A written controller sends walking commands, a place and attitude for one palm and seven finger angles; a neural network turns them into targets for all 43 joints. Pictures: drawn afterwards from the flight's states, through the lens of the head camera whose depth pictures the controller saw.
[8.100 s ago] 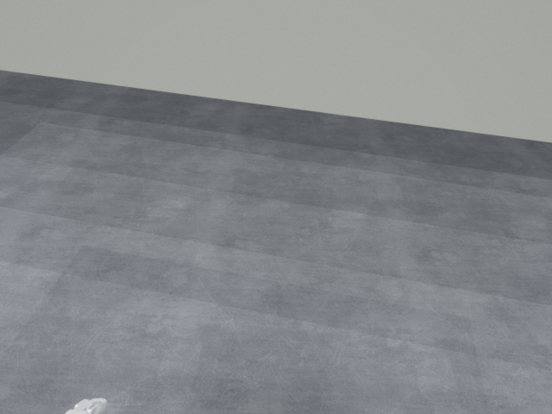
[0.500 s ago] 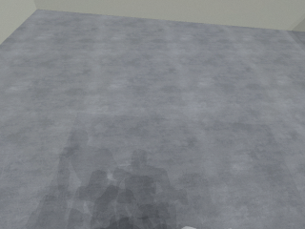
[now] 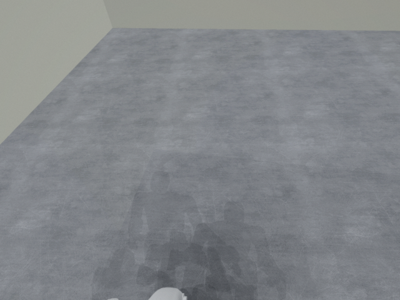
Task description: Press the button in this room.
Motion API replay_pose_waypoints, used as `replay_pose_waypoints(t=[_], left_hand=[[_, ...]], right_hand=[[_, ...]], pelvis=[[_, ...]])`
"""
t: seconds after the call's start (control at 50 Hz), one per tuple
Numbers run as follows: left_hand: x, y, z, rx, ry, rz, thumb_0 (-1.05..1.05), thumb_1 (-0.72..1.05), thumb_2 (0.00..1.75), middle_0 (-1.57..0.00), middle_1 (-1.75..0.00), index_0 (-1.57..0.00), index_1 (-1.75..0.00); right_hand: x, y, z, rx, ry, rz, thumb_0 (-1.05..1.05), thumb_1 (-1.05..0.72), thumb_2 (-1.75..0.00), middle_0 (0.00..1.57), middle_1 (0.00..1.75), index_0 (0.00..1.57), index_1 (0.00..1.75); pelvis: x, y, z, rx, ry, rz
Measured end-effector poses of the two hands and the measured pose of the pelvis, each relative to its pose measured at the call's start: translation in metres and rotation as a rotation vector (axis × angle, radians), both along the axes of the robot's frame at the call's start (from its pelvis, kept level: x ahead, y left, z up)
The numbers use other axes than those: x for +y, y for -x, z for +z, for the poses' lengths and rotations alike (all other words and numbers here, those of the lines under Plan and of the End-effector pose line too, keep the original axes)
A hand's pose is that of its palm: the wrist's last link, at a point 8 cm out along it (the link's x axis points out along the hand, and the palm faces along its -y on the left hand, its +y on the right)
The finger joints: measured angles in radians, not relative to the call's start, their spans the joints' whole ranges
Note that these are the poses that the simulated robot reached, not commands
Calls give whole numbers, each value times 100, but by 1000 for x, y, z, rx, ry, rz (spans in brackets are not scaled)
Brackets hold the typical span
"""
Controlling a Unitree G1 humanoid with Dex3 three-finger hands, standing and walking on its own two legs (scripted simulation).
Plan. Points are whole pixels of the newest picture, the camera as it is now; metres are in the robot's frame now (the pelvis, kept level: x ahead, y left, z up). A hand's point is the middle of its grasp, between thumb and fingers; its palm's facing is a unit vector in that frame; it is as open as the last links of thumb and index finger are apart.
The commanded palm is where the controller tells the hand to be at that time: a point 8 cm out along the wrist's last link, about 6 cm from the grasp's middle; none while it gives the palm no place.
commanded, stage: turn or walk to find it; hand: left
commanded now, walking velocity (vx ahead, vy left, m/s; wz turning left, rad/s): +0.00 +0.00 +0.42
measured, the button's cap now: out of the picture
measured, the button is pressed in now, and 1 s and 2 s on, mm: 0 0 0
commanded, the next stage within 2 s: stand and wait in 1.92 s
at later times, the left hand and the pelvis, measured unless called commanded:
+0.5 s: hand out of the picture -0.04 +0.28 -0.18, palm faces +0.27 -0.93 -0.24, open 7.4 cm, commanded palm none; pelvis -0.03 +0.06 +0.00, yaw +12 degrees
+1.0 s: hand out of the picture -0.03 +0.21 -0.15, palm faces +0.43 -0.86 -0.26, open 7.4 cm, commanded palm none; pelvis -0.03 +0.01 +0.00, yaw +26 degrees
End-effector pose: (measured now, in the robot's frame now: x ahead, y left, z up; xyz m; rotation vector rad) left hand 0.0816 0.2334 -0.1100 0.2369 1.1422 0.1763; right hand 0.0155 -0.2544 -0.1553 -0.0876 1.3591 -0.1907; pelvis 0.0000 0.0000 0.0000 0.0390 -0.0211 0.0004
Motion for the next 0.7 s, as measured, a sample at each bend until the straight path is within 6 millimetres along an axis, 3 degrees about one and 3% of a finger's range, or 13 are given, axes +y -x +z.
replay_pose_waypoints(t=[0.1,0.18,0.32,0.38,0.54,0.7], left_hand=[[4,34,-6,48,14,72,0,91,90,-20,-30,-20,-30],[18,66,-15,96,25,131,0,91,90,-20,-30,-21,-30],[60,125,-46,176,57,252,0,90,90,-20,-30,-20,-30],[74,139,-49,214,57,283,0,91,90,-20,-30,-20,-30],[89,130,-30,133,53,318,0,91,90,-19,-30,-20,-30],[75,99,-18,26,31,321,0,91,90,-19,-30,-20,-30]], right_hand=[[-1,-4,5,35,18,56,1,-91,-90,20,30,19,30],[8,-24,9,26,37,121,1,-91,-90,20,30,19,30],[51,-81,16,-121,84,257,1,-91,-90,20,30,19,30],[71,-94,25,-176,88,296,1,-91,-90,20,30,20,30],[99,-99,35,-190,57,352,0,-90,-90,20,30,20,30],[84,-79,19,-116,24,359,0,-90,-90,20,30,20,30]], pelvis=[[1,3,2,4,-2,48],[9,7,0,7,6,86],[40,18,-16,9,39,155],[48,22,-14,2,38,163],[57,27,0,8,52,225],[41,29,-2,16,44,295]])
